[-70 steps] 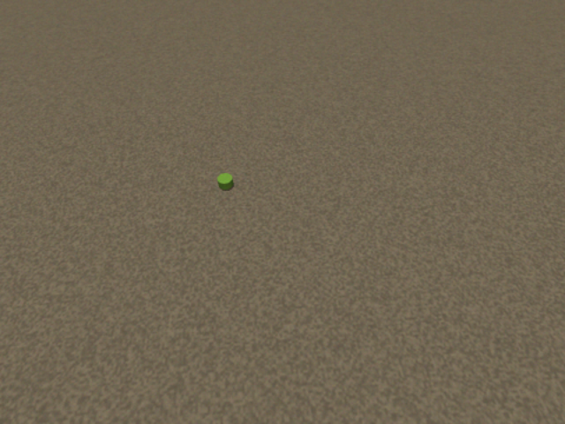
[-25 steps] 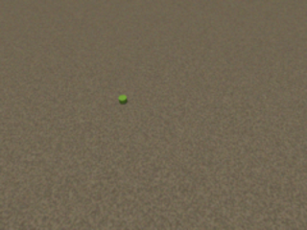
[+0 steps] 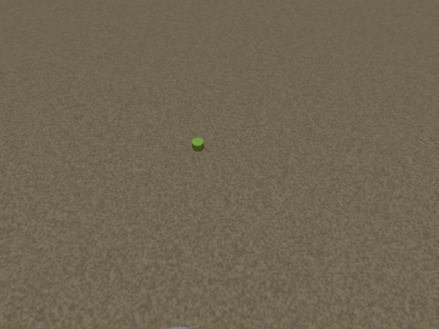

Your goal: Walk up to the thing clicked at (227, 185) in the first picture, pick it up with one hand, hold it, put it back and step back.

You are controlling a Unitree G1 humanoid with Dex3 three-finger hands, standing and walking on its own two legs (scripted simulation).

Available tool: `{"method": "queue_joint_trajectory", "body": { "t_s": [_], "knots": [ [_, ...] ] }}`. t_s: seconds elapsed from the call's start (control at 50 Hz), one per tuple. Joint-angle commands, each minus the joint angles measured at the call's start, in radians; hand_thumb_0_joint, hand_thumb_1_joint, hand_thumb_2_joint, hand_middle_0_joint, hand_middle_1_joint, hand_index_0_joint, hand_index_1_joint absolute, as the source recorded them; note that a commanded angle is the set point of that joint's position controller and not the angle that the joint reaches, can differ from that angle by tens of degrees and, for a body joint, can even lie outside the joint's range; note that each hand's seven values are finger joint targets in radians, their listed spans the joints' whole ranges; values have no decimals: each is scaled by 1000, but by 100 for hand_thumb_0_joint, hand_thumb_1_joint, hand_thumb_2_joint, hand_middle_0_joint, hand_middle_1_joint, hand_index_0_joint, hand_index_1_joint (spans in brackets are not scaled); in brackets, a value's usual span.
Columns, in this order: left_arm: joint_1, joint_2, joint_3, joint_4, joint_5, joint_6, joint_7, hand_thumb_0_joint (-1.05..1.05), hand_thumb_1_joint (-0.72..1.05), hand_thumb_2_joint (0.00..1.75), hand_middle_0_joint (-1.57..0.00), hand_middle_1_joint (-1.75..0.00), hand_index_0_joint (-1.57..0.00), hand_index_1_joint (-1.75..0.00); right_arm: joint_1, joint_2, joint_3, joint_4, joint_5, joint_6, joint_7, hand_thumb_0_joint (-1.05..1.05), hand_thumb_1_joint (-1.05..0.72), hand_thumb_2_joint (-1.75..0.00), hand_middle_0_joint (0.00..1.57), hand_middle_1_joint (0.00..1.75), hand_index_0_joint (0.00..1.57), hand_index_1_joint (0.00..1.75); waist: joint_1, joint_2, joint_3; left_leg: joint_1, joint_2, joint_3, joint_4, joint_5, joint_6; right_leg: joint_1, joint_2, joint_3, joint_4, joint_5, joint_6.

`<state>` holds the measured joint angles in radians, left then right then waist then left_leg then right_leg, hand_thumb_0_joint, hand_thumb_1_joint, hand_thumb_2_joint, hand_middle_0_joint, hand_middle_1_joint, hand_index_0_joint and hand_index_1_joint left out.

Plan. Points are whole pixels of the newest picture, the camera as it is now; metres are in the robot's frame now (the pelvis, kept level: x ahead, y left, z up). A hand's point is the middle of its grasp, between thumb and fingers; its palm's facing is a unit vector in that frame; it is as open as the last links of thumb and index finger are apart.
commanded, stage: walk up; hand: left
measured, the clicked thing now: (197, 144) +1.27 +0.20 -0.75
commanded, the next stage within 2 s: none
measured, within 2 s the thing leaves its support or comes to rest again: neither
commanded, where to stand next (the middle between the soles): +0.88 -0.04 m, yaw -1 degrees
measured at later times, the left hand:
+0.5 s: hand (123, 235) +0.34 +0.27 -0.14, palm faces -0.09 -0.92 -0.37, open 7.4 cm
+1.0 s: hand (129, 200) +0.46 +0.29 -0.17, palm faces -0.09 -0.94 -0.33, open 7.4 cm
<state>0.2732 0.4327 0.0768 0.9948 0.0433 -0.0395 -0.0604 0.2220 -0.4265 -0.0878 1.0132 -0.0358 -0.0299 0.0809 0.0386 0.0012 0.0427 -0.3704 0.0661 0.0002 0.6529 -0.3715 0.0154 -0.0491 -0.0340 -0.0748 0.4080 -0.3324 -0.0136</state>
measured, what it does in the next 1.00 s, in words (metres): walks ahead: left foot, then right foot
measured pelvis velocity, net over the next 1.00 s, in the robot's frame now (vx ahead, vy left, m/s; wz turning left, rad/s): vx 0.41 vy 0.01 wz -0.04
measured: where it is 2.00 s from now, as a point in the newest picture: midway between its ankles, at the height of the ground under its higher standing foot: (236, 210)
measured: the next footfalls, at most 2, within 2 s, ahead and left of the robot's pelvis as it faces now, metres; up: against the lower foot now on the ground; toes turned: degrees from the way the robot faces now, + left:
left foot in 0.02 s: +0.13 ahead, +0.14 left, +0.00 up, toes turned +3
right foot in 0.48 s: +0.36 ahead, -0.13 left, +0.00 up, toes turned -5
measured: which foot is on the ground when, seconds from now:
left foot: up 0.00-0.00, down 0.02-0.50, up 0.52-0.84, down 0.86-1.00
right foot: down 0.00-0.06, up 0.08-0.46, down 0.48-0.88, up 0.90-1.00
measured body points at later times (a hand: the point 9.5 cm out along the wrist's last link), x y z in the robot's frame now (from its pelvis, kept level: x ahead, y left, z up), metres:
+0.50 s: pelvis +0.21 +0.00 -0.02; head +0.22 -0.01 +0.43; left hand +0.34 +0.31 -0.11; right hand +0.20 -0.32 -0.14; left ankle +0.09 +0.14 -0.73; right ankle +0.32 -0.13 -0.74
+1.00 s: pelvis +0.41 +0.01 -0.01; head +0.42 +0.05 +0.44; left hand +0.47 +0.34 -0.14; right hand +0.47 -0.32 -0.09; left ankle +0.47 +0.13 -0.74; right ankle +0.38 -0.12 -0.68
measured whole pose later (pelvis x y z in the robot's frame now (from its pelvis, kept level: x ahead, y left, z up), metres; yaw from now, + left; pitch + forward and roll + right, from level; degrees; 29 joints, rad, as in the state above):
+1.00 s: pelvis +0.41 +0.01 -0.01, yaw -2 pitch -3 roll +0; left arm 0.33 0.46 0.05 0.90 0.01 -0.03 -0.05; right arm 0.31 -0.40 -0.05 0.83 -0.01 -0.11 0.05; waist 0.00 -0.08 0.06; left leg -0.31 0.05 0.11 0.60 -0.24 0.02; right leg -0.42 -0.02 0.03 1.09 -0.41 -0.05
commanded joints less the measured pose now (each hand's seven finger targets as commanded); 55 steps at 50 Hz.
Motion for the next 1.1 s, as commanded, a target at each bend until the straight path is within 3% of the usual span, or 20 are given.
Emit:
{"method": "queue_joint_trajectory", "body": {
  "t_s": [0.0, 0.02, 0.04, 0.06, 0.12, 0.18, 0.24, 0.36, 0.44, 0.46, 0.48, 0.5, 0.58, 0.74, 0.82, 0.84, 0.86, 0.88, 0.98, 1.08],
  "knots": [
    [-139, 209, 43, -134, -10, -22, -3, 0, 90, 90, -20, -30, -20, -30, 125, -180, -77, -47, -5, -42, -15, 0, -90, -90, 20, 30, 20, 30, -129, 1, -17, 430, -74, 112, -146, 147, -4, -383, -105, 37, 88, -108, -122],
    [-98, 148, 24, -144, -7, -19, -4, 0, 90, 90, -20, -30, -20, -30, 270, -245, -102, -21, -12, -46, -32, 0, -90, -90, 20, 30, 20, 30, -195, 192, -101, 611, -12, -9, -205, -37, 35, -502, -46, -10, 401, -76, -94],
    [-106, 91, 12, -171, -22, -23, 1, 0, 90, 90, -20, -30, -20, -30, 319, -359, -113, -45, -20, -57, -42, 0, -90, -90, 20, 30, 20, 30, -211, 396, -91, 589, 282, -623, -466, -376, 139, -714, 124, 54, 684, -276, -45],
    [-128, 201, 27, -163, -13, -19, 16, 0, 90, 90, -20, -30, -20, -30, 196, -378, -112, -94, 18, -56, -39, 0, -90, -90, 20, 30, 20, 30, -161, 205, -28, 408, 371, -764, -537, -460, 236, -652, 35, 219, 743, -251, -55],
    [-5, 230, 24, -91, -41, -21, 13, 0, 90, 90, -20, -30, -20, -30, 43, -267, -65, -159, 22, -67, -49, 0, -90, -90, 20, 30, 20, 30, -45, 78, 53, 300, 248, -380, -455, -215, 182, -607, -52, 222, 688, -36, -32],
    [12, 215, 28, -87, -32, -14, -10, 0, 90, 90, -20, -30, -20, -30, 52, -248, -54, -169, 23, -77, -46, 0, -90, -90, 20, 30, 20, 30, -46, 122, 66, 208, 199, -204, -492, -54, 182, -505, -62, 154, 552, 37, 17],
    [-63, 192, 24, -134, -23, -15, -24, 0, 90, 90, -20, -30, -20, -30, 94, -256, -56, -178, 24, -83, -44, 0, -90, -90, 20, 30, 20, 30, -75, 137, 72, 262, 196, -137, -489, 62, 206, -521, -86, 104, 400, 96, 28],
    [-170, 152, 30, -185, -26, -24, -35, 0, 90, 90, -20, -30, -20, -30, 115, -256, -52, -206, 29, -74, -47, 0, -90, -90, 20, 30, 20, 30, -80, 123, 43, 245, 162, -44, -379, 310, 160, -348, -37, 23, 187, 219, -16],
    [20, 192, 64, -142, -29, -38, -15, 0, 90, 90, -20, -30, -20, -30, 124, -216, -35, -235, 26, -64, -59, 0, -90, -90, 20, 30, 20, 30, 34, -23, -81, 177, 106, 11, 29, 498, 108, 0, 13, 19, 108, 139, -60],
    [129, 252, 87, -126, -21, -46, -2, 0, 90, 90, -20, -30, -20, -30, 171, -157, -14, -243, 29, -64, -59, 0, -90, -90, 20, 30, 20, 30, 73, -190, -147, 27, 29, 64, 300, 354, 75, 159, -86, 167, 40, -9, -92],
    [175, 340, 101, -145, -28, -51, 8, 0, 90, 90, -20, -30, -20, -30, 205, -128, 1, -266, 41, -64, -59, 0, -90, -90, 20, 30, 20, 30, 72, -338, -175, -232, -116, 81, 536, -98, 29, 288, -370, 675, -114, -108, -221],
    [131, 344, 96, -157, -45, -45, 10, 0, 90, 90, -20, -30, -20, -30, 131, -219, -21, -247, 30, -56, -70, 0, -90, -90, 20, 30, 20, 30, 78, -203, -103, -268, -58, -29, 616, -165, 32, 160, -412, 759, -153, -138, -296],
    [-26, 227, 59, -196, -51, -47, 20, 0, 90, 90, -20, -30, -20, -30, 188, -196, -23, -184, 36, -48, -49, 0, -90, -90, 20, 30, 20, 30, -29, -140, 47, -150, 36, -62, 454, 15, 25, -162, -237, 331, -166, -44, -214],
    [-22, 250, 58, -257, -30, -56, 1, 0, 90, 90, -20, -30, -20, -30, 85, -162, -34, -219, 13, -60, -13, 0, -90, -90, 20, 30, 20, 30, -9, -147, 6, -7, 25, 56, 1, 161, -19, -237, -206, 193, -141, -89, -211],
    [-45, 202, 29, -268, -19, -41, -2, 0, 90, 90, -20, -30, -20, -30, 236, -215, -66, -164, 9, -79, -30, 0, -90, -90, 20, 30, 20, 30, -119, 32, -53, 389, -34, 81, -62, 121, 12, -489, -130, 118, 128, -196, -144],
    [-25, 144, 13, -270, -19, -40, 0, 0, 90, 90, -20, -30, -20, -30, 344, -271, -83, -144, 2, -85, -46, 0, -90, -90, 20, 30, 20, 30, -179, 230, -86, 479, 72, -92, -213, -108, 52, -570, -54, 44, 447, -113, -108],
    [35, 92, 0, -273, -39, -38, 4, 0, 90, 90, -20, -30, -20, -30, 345, -357, -93, -182, -2, -96, -55, 0, -90, -90, 20, 30, 20, 30, -156, 345, -83, 511, 356, -649, -440, -314, 139, -759, 99, 55, 708, -195, -40],
    [39, 218, 28, -240, -30, -30, 23, 0, 90, 90, -20, -30, -20, -30, 264, -368, -94, -212, 33, -92, -54, 0, -90, -90, 20, 30, 20, 30, -129, 185, -43, 415, 416, -740, -469, -344, 226, -726, 31, 169, 776, -200, -51],
    [102, 214, 30, -156, -39, -27, 9, 0, 90, 90, -20, -30, -20, -30, 126, -255, -45, -235, 32, -93, -59, 0, -90, -90, 20, 30, 20, 30, -41, 159, 21, 201, 229, -184, -396, 95, 184, -546, -66, 141, 628, -4, -10],
    [-12, 174, 29, -198, -29, -17, -20, 0, 90, 90, -20, -30, -20, -30, 155, -272, -47, -246, 29, -90, -56, 0, -90, -90, 20, 30, 20, 30, -75, 166, 25, 219, 210, -96, -395, 131, 212, -513, -81, 73, 408, 60, 9]
  ]
}}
